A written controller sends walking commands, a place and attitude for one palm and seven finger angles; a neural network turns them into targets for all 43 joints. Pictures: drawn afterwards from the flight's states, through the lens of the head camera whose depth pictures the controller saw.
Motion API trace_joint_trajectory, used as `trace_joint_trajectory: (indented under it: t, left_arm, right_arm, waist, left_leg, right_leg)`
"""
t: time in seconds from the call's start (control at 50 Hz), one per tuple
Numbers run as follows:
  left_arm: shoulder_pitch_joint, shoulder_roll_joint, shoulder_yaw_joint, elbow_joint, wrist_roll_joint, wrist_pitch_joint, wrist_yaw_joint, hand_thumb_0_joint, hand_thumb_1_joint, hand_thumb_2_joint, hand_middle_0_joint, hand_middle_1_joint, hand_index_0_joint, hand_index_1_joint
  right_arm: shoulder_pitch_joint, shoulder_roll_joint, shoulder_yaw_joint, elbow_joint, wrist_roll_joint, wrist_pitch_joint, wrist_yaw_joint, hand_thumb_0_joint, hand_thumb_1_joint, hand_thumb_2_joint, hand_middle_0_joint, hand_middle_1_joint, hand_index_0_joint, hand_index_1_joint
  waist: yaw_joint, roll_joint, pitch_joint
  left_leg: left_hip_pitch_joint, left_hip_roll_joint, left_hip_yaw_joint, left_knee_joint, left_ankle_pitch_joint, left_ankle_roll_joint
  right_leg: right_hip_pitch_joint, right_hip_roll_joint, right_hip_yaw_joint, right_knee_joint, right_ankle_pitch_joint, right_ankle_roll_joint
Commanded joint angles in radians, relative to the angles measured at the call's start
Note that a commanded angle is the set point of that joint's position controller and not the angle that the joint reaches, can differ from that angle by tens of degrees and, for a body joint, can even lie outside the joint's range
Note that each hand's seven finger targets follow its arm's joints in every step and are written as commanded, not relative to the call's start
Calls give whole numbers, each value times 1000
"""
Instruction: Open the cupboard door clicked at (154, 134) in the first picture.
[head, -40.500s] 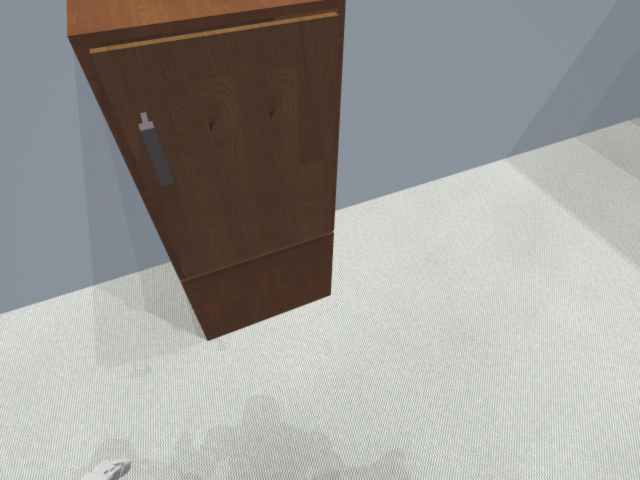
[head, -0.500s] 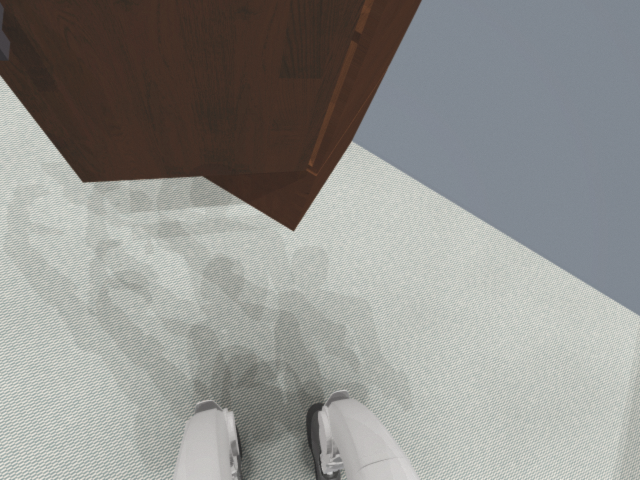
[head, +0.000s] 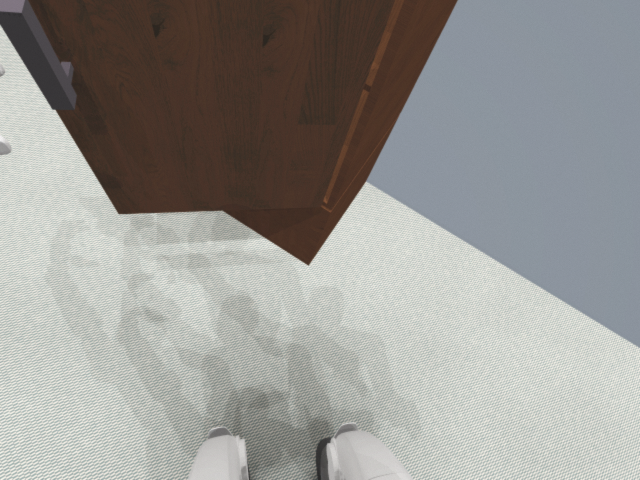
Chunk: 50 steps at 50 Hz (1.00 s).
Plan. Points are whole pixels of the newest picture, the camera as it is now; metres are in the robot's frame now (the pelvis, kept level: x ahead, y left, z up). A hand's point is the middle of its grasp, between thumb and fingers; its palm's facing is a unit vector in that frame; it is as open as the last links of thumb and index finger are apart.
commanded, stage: move the hooked fingers beside the handle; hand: left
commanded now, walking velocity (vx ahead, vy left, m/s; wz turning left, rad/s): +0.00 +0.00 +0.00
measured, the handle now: (43, 45) +0.59 +0.26 +0.10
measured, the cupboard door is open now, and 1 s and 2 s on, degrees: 39 39 39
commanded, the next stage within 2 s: slide the fingers in behind the handle in 1.08 s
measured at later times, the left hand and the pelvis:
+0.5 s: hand out of the picture +0.52 +0.32 +0.10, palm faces +0.06 -1.00 -0.01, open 14.0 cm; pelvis -0.02 -0.02 -0.02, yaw -1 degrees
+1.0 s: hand out of the picture +0.52 +0.32 +0.11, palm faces +0.02 -1.00 +0.00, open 14.0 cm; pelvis +0.00 +0.00 -0.01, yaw -1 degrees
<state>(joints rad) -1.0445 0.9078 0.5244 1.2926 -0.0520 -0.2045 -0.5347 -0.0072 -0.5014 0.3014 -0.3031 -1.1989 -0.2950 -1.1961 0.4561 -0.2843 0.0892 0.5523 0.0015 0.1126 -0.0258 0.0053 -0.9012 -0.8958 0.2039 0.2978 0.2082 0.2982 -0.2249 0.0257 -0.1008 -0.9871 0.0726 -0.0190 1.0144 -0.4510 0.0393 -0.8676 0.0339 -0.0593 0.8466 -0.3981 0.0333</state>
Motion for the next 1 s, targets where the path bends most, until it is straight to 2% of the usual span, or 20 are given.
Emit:
trace_joint_trajectory:
  t: [0.0,0.06,0.1,0.2,0.26,0.3,0.34,0.42,0.5,0.56,0.62,0.64,0.7,0.76,0.78,0.82,0.84,0.9,0.96,0.98]
  left_arm:
    - [-420,355,69,-208,-25,-112,22,0,-500,300,-300,-1200,-300,-1200]
    - [-461,386,64,-169,-18,-132,14,0,-500,300,-300,-1200,-300,-1200]
    - [-486,405,62,-171,-15,-139,-1,0,-500,300,-300,-1200,-300,-1200]
    - [-471,464,60,-79,-9,-97,-46,0,-500,300,-300,-1200,-300,-1200]
    - [-492,459,26,-68,-3,-75,-65,0,-500,300,-300,-1200,-300,-1200]
    - [-512,520,70,-108,-9,-85,-69,0,-500,300,-300,-1200,-300,-1200]
    - [-528,557,93,-121,-9,-90,-72,0,-500,300,-300,-1200,-300,-1200]
    - [-544,550,77,-123,-1,-82,-76,0,-500,300,-300,-1200,-300,-1200]
    - [-530,550,75,-129,10,-59,-77,0,-500,300,-300,-1200,-300,-1200]
    - [-504,570,102,-143,14,-45,-79,0,-500,300,-300,-1200,-300,-1200]
    - [-492,533,92,-159,9,-46,-78,0,-500,300,-300,-1200,-300,-1200]
    - [-472,532,101,-157,6,-45,-77,0,-500,300,-300,-1200,-300,-1200]
    - [-473,501,94,-175,-3,-49,-74,0,-500,300,-300,-1200,-300,-1200]
    - [-465,445,59,-150,-2,-43,-69,0,-500,300,-300,-1200,-300,-1200]
    - [-475,426,52,-167,-8,-50,-67,0,-500,300,-300,-1200,-300,-1200]
    - [-457,422,50,-154,-4,-51,-63,0,-500,300,-300,-1200,-300,-1200]
    - [-448,416,55,-172,-6,-53,-57,0,-500,300,-300,-1200,-300,-1200]
    - [-462,373,49,-248,-21,-75,-47,0,-500,300,-300,-1200,-300,-1200]
    - [-434,388,85,-248,-42,-80,-43,0,-500,300,-300,-1200,-300,-1200]
    - [-427,380,87,-248,-44,-79,-41,0,-500,300,-300,-1200,-300,-1200]
  right_arm:
    - [180,-227,-78,-23,-4,-12,-34,0,-900,-900,200,300,200,300]
    - [163,-228,-69,-15,4,-22,-44,0,-900,-900,200,300,200,300]
    - [158,-228,-65,-10,7,-25,-51,0,-900,-900,200,300,200,300]
    - [149,-225,-43,-12,18,-29,-71,0,-900,-900,200,300,200,300]
    - [148,-222,-34,-10,23,-29,-78,0,-900,-900,200,300,200,300]
    - [153,-227,-33,-9,20,-30,-82,0,-900,-900,200,300,200,300]
    - [158,-227,-33,-5,18,-30,-84,0,-900,-900,200,300,200,300]
    - [162,-223,-27,3,20,-28,-77,0,-900,-900,200,300,200,300]
    - [176,-224,-28,9,19,-21,-75,0,-900,-900,200,300,200,300]
    - [190,-223,-32,2,15,-14,-68,0,-900,-900,200,300,200,300]
    - [196,-221,-38,2,12,-10,-60,0,-900,-900,200,300,200,300]
    - [200,-224,-40,-1,11,-9,-58,0,-900,-900,200,300,200,300]
    - [201,-225,-47,-1,10,-8,-52,0,-900,-900,200,300,200,300]
    - [204,-224,-50,-1,8,-8,-51,0,-900,-900,200,300,200,300]
    - [208,-221,-51,0,5,-10,-48,0,-900,-900,200,300,200,300]
    - [207,-226,-52,-2,3,-7,-46,0,-900,-900,200,300,200,300]
    - [212,-227,-57,-3,2,-5,-46,0,-900,-900,200,300,200,300]
    - [220,-225,-69,0,-7,-5,-37,0,-900,-900,200,300,200,300]
    - [219,-228,-76,0,-7,-3,-32,0,-900,-900,200,300,200,300]
    - [218,-225,-76,-4,-6,-5,-29,0,-900,-900,200,300,200,300]
  waist:
    - [8,263,-405]
    - [-7,247,-385]
    - [-5,275,-431]
    - [-11,230,-438]
    - [-20,237,-432]
    - [-15,252,-502]
    - [-17,253,-527]
    - [-17,320,-533]
    - [-19,342,-548]
    - [-6,333,-564]
    - [-7,359,-548]
    - [-7,325,-537]
    - [-4,354,-525]
    - [-19,317,-475]
    - [-13,360,-474]
    - [-12,348,-461]
    - [-8,341,-472]
    - [2,399,-535]
    - [9,337,-541]
    - [17,360,-538]
  left_leg:
    - [548,-9,-78,-93,494,-28]
    - [486,-12,-64,-79,418,-15]
    - [501,-12,-64,-64,424,-14]
    - [354,-20,-32,-20,382,9]
    - [308,-17,-25,-3,356,16]
    - [319,-14,-24,17,391,17]
    - [302,-11,-24,32,406,19]
    - [336,-7,-29,44,429,15]
    - [401,-2,-45,42,493,10]
    - [422,-5,-52,33,526,5]
    - [487,0,-67,21,574,-5]
    - [492,1,-73,15,576,-6]
    - [537,3,-79,0,596,-14]
    - [528,5,-88,-16,570,-16]
    - [561,4,-97,-23,602,-25]
    - [571,8,-102,-29,600,-32]
    - [591,9,-110,-35,616,-37]
    - [699,17,-130,-37,737,-65]
    - [671,11,-117,-42,717,-54]
    - [676,8,-115,-43,726,-55]
  right_leg:
    - [-17,55,-19,-39,223,-57]
    - [1,52,-7,-37,203,-52]
    - [0,50,-3,-28,207,-50]
    - [71,45,17,-12,243,-36]
    - [68,46,21,-4,240,-30]
    - [84,48,23,13,271,-30]
    - [102,48,28,25,291,-28]
    - [50,53,18,35,283,-31]
    - [9,56,2,40,302,-31]
    - [17,61,-8,39,316,-34]
    - [-38,66,-20,31,303,-38]
    - [-40,68,-25,27,298,-38]
    - [-72,68,-29,15,278,-40]
    - [-93,67,-35,6,252,-40]
    - [-113,67,-39,6,244,-46]
    - [-124,66,-42,3,231,-46]
    - [-128,65,-44,2,226,-47]
    - [-150,64,-48,1,240,-49]
    - [-85,67,-42,-12,264,-47]
    - [-92,67,-41,-12,262,-52]
